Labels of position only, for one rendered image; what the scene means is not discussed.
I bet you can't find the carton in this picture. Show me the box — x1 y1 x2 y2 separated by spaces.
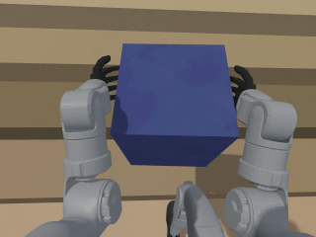
110 43 240 167

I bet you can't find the right robot foot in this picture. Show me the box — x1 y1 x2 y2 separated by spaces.
166 200 180 237

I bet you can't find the left robot hand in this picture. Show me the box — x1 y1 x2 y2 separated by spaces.
90 55 119 101

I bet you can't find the robot right thigh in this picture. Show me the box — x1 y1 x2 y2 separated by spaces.
176 184 225 237

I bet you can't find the robot left upper arm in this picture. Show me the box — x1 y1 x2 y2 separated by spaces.
25 179 122 237

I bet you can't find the robot left forearm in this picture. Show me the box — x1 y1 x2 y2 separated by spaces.
59 79 112 214

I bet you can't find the right robot hand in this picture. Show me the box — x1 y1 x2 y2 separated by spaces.
229 65 256 111

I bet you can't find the robot right forearm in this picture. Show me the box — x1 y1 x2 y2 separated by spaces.
235 89 297 224

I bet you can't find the robot right upper arm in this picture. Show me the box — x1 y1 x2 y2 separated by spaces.
224 187 315 237

